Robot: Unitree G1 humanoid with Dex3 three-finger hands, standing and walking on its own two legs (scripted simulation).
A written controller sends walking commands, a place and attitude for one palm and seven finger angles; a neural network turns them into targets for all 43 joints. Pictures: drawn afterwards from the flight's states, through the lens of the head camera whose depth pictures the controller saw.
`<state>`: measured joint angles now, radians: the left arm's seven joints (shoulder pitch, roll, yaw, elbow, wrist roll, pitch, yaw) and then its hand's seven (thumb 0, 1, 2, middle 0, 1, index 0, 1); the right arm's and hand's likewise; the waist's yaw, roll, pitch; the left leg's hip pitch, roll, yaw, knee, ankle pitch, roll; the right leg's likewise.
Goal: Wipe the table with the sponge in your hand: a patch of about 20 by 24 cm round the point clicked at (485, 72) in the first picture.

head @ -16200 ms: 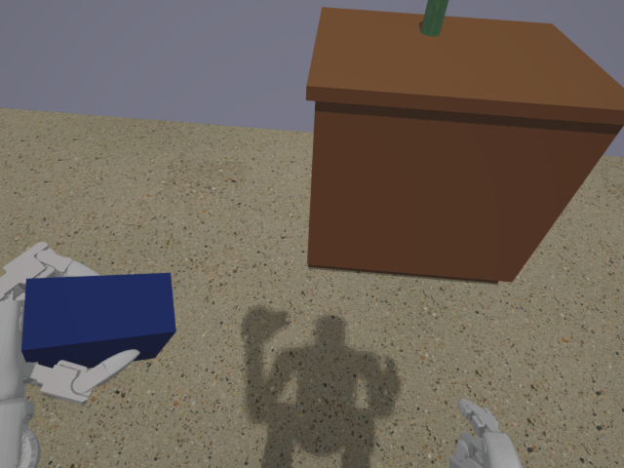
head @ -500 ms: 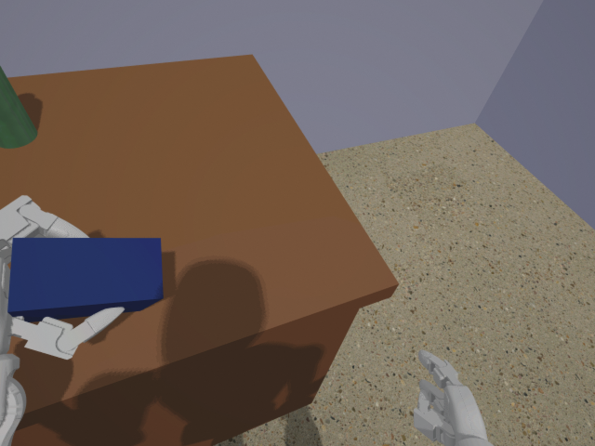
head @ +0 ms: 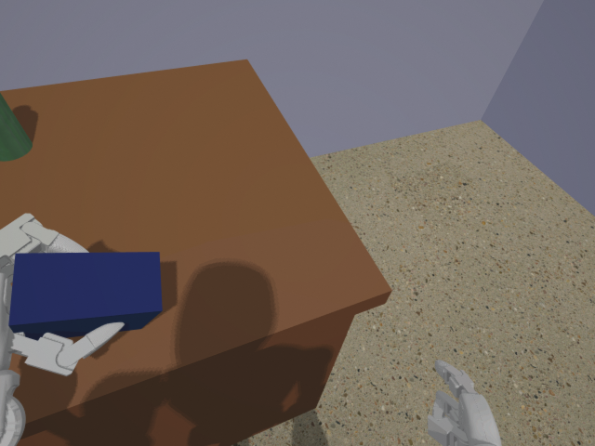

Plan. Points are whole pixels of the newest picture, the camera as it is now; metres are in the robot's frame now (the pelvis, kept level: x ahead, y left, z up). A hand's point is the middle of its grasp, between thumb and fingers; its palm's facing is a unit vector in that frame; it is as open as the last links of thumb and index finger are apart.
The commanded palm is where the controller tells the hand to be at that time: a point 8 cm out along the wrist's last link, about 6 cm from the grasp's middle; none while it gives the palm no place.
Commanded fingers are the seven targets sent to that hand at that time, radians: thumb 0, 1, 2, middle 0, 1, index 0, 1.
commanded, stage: look again from close up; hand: left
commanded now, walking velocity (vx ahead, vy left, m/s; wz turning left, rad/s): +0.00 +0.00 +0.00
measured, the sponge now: (109, 296) +0.23 +0.22 +0.13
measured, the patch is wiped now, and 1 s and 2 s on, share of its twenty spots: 0.00 0.00 0.00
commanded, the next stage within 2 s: turn the palm down, sponge in hand in 0.20 s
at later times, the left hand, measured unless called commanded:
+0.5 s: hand (40, 257) +0.24 +0.27 +0.18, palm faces +0.43 -0.79 -0.44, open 9.8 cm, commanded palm +0.16 +0.28 +0.19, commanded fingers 0.00 0.10 1.30 -1.20 -1.60 -1.20 -1.60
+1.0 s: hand (101, 293) +0.21 +0.21 +0.17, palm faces +0.24 -0.55 -0.80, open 9.8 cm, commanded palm +0.17 +0.25 +0.23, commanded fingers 0.00 0.10 1.30 -1.20 -1.60 -1.20 -1.60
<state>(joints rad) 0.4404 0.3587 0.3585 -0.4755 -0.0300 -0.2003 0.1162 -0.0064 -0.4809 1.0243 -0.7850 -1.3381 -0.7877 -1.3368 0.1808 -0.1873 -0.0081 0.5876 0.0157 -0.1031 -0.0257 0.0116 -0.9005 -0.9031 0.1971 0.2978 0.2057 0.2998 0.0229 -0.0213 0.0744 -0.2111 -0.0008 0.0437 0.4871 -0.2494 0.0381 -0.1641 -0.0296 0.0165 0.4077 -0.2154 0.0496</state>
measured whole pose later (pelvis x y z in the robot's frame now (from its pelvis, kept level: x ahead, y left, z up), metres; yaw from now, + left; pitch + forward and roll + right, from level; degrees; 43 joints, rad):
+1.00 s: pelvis +0.00 -0.06 -0.01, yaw +3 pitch -2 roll +1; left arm 0.25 0.61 0.28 -0.41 0.19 0.14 -0.08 -0.01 -0.48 1.03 -0.78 -1.34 -0.79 -1.34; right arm 0.15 -0.27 0.01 0.60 0.02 -0.06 -0.11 0.01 -0.90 -0.90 0.20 0.30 0.21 0.30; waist 0.09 0.09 0.02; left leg -0.23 0.03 -0.03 0.51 -0.24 -0.03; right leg -0.21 0.01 -0.04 0.54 -0.29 -0.03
